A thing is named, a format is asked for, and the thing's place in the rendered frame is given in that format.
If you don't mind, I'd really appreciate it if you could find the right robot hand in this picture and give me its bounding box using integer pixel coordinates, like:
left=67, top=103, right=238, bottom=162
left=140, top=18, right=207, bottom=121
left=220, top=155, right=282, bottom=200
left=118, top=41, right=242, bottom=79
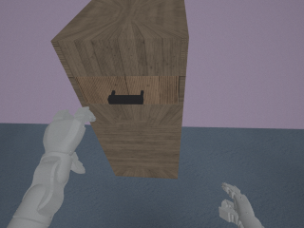
left=218, top=182, right=255, bottom=226

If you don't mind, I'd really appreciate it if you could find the robot right forearm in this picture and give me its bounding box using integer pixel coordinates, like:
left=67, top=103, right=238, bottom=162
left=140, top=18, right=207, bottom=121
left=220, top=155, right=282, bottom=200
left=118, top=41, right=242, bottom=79
left=237, top=214, right=265, bottom=228

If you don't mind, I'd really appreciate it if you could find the cabinet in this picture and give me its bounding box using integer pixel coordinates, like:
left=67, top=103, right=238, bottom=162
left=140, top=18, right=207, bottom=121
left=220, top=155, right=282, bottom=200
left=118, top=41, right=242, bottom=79
left=50, top=0, right=189, bottom=180

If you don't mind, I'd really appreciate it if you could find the left robot hand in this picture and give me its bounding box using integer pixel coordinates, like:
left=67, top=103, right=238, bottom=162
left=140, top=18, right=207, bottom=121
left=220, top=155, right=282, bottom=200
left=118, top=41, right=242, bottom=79
left=43, top=106, right=96, bottom=174

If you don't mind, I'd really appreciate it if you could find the robot left forearm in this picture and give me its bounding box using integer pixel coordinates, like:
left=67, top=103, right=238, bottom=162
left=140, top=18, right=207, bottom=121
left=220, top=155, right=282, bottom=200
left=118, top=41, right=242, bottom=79
left=7, top=151, right=73, bottom=228

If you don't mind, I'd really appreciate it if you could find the handle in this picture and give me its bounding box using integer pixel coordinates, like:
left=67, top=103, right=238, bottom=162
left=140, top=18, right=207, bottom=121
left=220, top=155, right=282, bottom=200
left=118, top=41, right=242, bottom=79
left=107, top=90, right=144, bottom=105
left=116, top=120, right=147, bottom=129

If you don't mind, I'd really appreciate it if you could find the drawer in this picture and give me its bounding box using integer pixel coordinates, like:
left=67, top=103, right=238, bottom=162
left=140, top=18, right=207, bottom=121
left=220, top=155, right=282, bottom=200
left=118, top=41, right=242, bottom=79
left=75, top=76, right=179, bottom=105

